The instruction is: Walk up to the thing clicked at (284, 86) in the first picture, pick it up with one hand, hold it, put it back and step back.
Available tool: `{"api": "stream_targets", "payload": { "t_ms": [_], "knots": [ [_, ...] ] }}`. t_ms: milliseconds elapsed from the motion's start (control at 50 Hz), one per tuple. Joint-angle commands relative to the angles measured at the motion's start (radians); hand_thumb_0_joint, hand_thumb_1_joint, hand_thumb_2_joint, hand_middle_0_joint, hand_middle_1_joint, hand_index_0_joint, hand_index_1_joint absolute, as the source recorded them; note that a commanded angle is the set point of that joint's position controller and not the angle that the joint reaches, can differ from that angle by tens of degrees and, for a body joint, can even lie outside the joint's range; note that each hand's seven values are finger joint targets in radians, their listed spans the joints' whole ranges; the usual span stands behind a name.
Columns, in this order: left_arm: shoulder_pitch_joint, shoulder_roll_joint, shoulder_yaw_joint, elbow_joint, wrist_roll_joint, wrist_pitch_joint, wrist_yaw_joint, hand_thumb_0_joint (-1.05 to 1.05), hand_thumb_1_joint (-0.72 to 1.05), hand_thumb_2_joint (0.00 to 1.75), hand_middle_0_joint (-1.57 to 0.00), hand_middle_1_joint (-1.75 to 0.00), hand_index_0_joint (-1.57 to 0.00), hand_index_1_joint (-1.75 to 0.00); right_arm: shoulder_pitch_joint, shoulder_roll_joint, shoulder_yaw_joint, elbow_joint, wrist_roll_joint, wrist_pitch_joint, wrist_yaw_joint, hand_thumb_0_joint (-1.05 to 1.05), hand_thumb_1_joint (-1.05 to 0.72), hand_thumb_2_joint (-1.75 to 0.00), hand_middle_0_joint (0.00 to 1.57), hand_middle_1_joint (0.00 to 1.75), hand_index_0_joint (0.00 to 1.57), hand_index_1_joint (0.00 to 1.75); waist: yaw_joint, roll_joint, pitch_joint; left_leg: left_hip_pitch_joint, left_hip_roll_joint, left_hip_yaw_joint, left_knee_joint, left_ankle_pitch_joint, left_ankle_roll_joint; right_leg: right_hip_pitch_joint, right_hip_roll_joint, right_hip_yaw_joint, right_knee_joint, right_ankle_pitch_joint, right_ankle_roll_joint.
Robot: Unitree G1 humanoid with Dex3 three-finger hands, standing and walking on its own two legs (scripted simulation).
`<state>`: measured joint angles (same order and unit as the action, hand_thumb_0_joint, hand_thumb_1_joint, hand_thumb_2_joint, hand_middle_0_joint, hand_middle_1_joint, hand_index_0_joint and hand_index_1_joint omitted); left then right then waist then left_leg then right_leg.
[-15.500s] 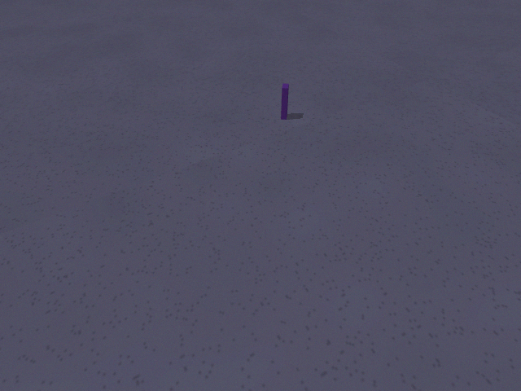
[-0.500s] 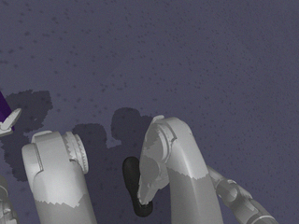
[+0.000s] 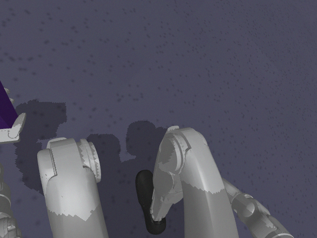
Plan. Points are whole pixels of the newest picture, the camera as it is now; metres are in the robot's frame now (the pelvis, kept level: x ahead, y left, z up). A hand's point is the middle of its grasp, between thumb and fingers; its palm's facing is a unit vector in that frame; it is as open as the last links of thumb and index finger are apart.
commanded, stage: settle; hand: left
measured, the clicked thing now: out of the picture +0.39 +0.30 -0.14
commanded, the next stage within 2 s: lift in 1.38 s
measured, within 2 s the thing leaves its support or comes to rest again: neither
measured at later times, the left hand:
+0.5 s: hand out of the picture +0.36 +0.30 -0.02, palm faces +0.33 -0.94 -0.03, open 8.6 cm
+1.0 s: hand out of the picture +0.37 +0.29 +0.04, palm faces +0.34 -0.94 -0.01, open 8.5 cm
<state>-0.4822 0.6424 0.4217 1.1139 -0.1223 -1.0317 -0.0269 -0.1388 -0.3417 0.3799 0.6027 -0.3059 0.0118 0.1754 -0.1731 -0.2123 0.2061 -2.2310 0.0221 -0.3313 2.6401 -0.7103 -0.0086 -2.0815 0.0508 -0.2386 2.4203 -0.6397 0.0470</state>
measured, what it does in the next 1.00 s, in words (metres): rises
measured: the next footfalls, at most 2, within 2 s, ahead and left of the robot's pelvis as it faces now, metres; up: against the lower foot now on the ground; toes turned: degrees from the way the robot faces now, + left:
none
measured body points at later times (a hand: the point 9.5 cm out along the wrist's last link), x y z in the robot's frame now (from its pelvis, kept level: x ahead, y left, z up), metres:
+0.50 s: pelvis +0.01 -0.01 +0.03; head +0.19 +0.11 +0.43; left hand +0.34 +0.35 -0.02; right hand +0.22 -0.23 -0.06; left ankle +0.08 +0.12 -0.25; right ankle +0.13 -0.12 -0.25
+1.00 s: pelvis +0.02 -0.02 +0.07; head +0.20 +0.07 +0.47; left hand +0.35 +0.34 +0.04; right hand +0.24 -0.24 -0.05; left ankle +0.08 +0.12 -0.25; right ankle +0.13 -0.12 -0.25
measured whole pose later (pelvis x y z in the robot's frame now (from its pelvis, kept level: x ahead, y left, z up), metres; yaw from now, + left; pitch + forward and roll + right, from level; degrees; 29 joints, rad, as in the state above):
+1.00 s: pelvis +0.02 -0.02 +0.07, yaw +9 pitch +31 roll -6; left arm -0.43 0.37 0.39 0.73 -0.22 -0.62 -0.23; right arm 0.02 -0.30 0.05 0.63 -0.06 0.03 0.07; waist -0.07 -0.02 -0.11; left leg -2.18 0.03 -0.12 2.35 -0.71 -0.02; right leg -2.12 0.00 -0.09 2.29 -0.71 0.00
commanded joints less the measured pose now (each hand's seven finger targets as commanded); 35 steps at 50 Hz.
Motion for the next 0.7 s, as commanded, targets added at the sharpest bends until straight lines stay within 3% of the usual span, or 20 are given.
{"api": "stream_targets", "payload": {
  "t_ms": [0,20,60,140,160,220,240,260,280,360,420,440,480,520,560,580,680],
  "knots": [
    [-0.165,0.112,-0.013,-0.221,-0.011,-0.033,-0.004,0.00,0.48,1.37,-1.33,-1.42,-1.30,-1.46,0.051,-0.329,-0.148,-0.038,0.024,0.001,-0.020,0.00,-0.89,-0.90,0.20,0.30,0.20,0.30,-0.049,0.541,-0.611,0.417,0.033,0.098,-0.391,0.080,-0.021,0.203,0.032,-0.068,-0.178,0.153,-0.070],
    [-0.156,0.119,-0.003,-0.243,-0.016,-0.020,-0.002,0.00,0.47,1.36,-1.33,-1.42,-1.30,-1.46,0.061,-0.326,-0.158,-0.034,0.029,0.001,-0.019,0.00,-0.89,-0.90,0.20,0.30,0.20,0.30,-0.034,0.530,-0.629,0.396,0.030,0.108,-0.388,0.072,-0.016,0.217,0.033,-0.059,-0.185,0.146,-0.071],
    [-0.173,0.087,-0.026,-0.282,-0.027,0.000,-0.007,0.00,0.45,1.38,-1.34,-1.45,-1.32,-1.49,0.061,-0.313,-0.169,-0.039,0.045,-0.001,-0.019,0.00,-0.89,-0.90,0.20,0.30,0.20,0.30,-0.031,0.515,-0.613,0.367,0.025,0.113,-0.400,0.030,-0.010,0.186,0.031,-0.054,-0.193,0.115,-0.072],
    [-0.137,0.074,-0.019,-0.381,-0.036,0.045,-0.022,0.00,0.43,1.37,-1.36,-1.46,-1.34,-1.50,0.096,-0.302,-0.208,-0.036,0.070,0.002,-0.026,0.00,-0.89,-0.90,0.20,0.30,0.20,0.30,0.000,0.519,-0.692,0.399,0.020,0.130,-0.413,0.076,-0.007,0.208,0.026,-0.031,-0.200,0.147,-0.074],
    [-0.135,0.054,-0.033,-0.406,-0.035,0.060,-0.025,0.00,0.41,1.36,-1.36,-1.46,-1.34,-1.49,0.102,-0.297,-0.224,-0.034,0.079,0.004,-0.028,0.00,-0.89,-0.90,0.20,0.30,0.20,0.30,0.009,0.522,-0.704,0.414,0.022,0.134,-0.424,0.077,-0.008,0.190,0.022,-0.024,-0.203,0.143,-0.077],
    [-0.130,0.028,-0.037,-0.435,-0.043,0.100,-0.034,0.00,0.41,1.38,-1.39,-1.48,-1.36,-1.52,0.106,-0.272,-0.241,-0.045,0.105,0.005,-0.034,0.00,-0.89,-0.90,0.20,0.30,0.20,0.30,0.016,0.495,-0.712,0.382,0.016,0.144,-0.445,0.038,0.002,0.184,0.019,-0.010,-0.223,0.112,-0.077],
    [-0.141,0.012,-0.057,-0.449,-0.044,0.112,-0.038,0.00,0.42,1.37,-1.38,-1.47,-1.36,-1.51,0.112,-0.266,-0.244,-0.047,0.112,0.006,-0.036,0.00,-0.89,-0.90,0.20,0.30,0.20,0.30,0.011,0.496,-0.718,0.377,0.014,0.149,-0.451,0.032,0.003,0.190,0.016,-0.006,-0.229,0.108,-0.077],
    [-0.160,0.038,-0.030,-0.513,-0.050,0.121,-0.041,0.00,0.40,1.36,-1.37,-1.47,-1.35,-1.50,0.133,-0.268,-0.266,-0.036,0.119,0.008,-0.042,0.00,-0.89,-0.90,0.20,0.30,0.20,0.30,0.033,0.500,-0.756,0.389,0.012,0.160,-0.448,0.047,0.006,0.207,0.018,0.006,-0.238,0.120,-0.078],
    [-0.110,0.031,-0.032,-0.485,-0.047,0.142,-0.047,0.00,0.41,1.35,-1.38,-1.46,-1.36,-1.49,0.130,-0.257,-0.269,-0.048,0.131,0.011,-0.045,0.00,-0.89,-0.90,0.20,0.30,0.20,0.30,0.042,0.496,-0.764,0.388,0.010,0.165,-0.463,0.040,0.007,0.193,0.014,0.013,-0.242,0.107,-0.080],
    [-0.082,-0.021,-0.042,-0.524,-0.067,0.191,-0.073,0.00,0.40,1.34,-1.38,-1.47,-1.36,-1.50,0.151,-0.233,-0.298,-0.045,0.161,0.015,-0.056,0.00,-0.89,-0.90,0.20,0.30,0.20,0.30,0.055,0.453,-0.777,0.364,0.005,0.186,-0.480,0.038,0.014,0.200,0.011,0.032,-0.264,0.098,-0.081],
    [-0.075,-0.012,-0.033,-0.565,-0.076,0.223,-0.096,0.00,0.39,1.33,-1.38,-1.46,-1.36,-1.49,0.152,-0.221,-0.321,-0.053,0.186,0.016,-0.069,0.00,-0.90,-0.90,0.20,0.30,0.20,0.30,0.075,0.443,-0.790,0.368,0.002,0.198,-0.502,0.029,0.019,0.181,0.007,0.045,-0.280,0.076,-0.085],
    [-0.088,-0.045,-0.056,-0.573,-0.085,0.230,-0.108,0.00,0.39,1.34,-1.38,-1.47,-1.37,-1.50,0.158,-0.218,-0.327,-0.051,0.194,0.016,-0.071,0.00,-0.90,-0.90,0.20,0.30,0.20,0.30,0.061,0.439,-0.791,0.371,0.002,0.198,-0.506,0.024,0.020,0.179,0.004,0.047,-0.285,0.076,-0.084],
    [-0.100,-0.031,-0.037,-0.569,-0.090,0.247,-0.120,0.00,0.41,1.31,-1.36,-1.45,-1.35,-1.47,0.173,-0.206,-0.337,-0.046,0.202,0.013,-0.078,0.00,-0.90,-0.90,0.20,0.30,0.20,0.30,0.068,0.405,-0.823,0.364,0.000,0.212,-0.498,0.041,0.025,0.218,0.005,0.063,-0.304,0.083,-0.082],
    [-0.121,-0.047,-0.046,-0.573,-0.099,0.258,-0.138,0.00,0.41,1.31,-1.36,-1.45,-1.35,-1.47,0.178,-0.196,-0.345,-0.043,0.211,0.008,-0.084,0.00,-0.90,-0.90,0.20,0.30,0.20,0.30,0.060,0.373,-0.814,0.344,0.000,0.219,-0.497,0.040,0.031,0.221,0.004,0.072,-0.319,0.080,-0.080],
    [-0.131,-0.035,-0.012,-0.577,-0.109,0.267,-0.146,0.00,0.41,1.31,-1.36,-1.44,-1.35,-1.47,0.182,-0.193,-0.351,-0.048,0.219,0.005,-0.090,0.00,-0.90,-0.90,0.20,0.30,0.20,0.30,0.073,0.376,-0.836,0.362,-0.003,0.223,-0.512,0.046,0.030,0.236,-0.003,0.074,-0.324,0.077,-0.080],
    [-0.121,-0.035,-0.017,-0.577,-0.107,0.273,-0.150,0.00,0.42,1.30,-1.35,-1.42,-1.34,-1.45,0.186,-0.187,-0.356,-0.048,0.222,0.005,-0.093,0.00,-0.90,-0.90,0.20,0.30,0.20,0.30,0.088,0.373,-0.861,0.373,0.000,0.230,-0.516,0.066,0.028,0.254,-0.002,0.082,-0.325,0.085,-0.081],
    [-0.113,-0.059,-0.016,-0.581,-0.109,0.303,-0.184,0.00,0.42,1.30,-1.35,-1.43,-1.34,-1.45,0.202,-0.182,-0.381,-0.048,0.234,-0.001,-0.105,0.00,-0.90,-0.90,0.20,0.30,0.20,0.30,0.098,0.380,-0.917,0.439,-0.001,0.243,-0.533,0.119,0.024,0.260,-0.011,0.098,-0.334,0.117,-0.086]
  ]
}}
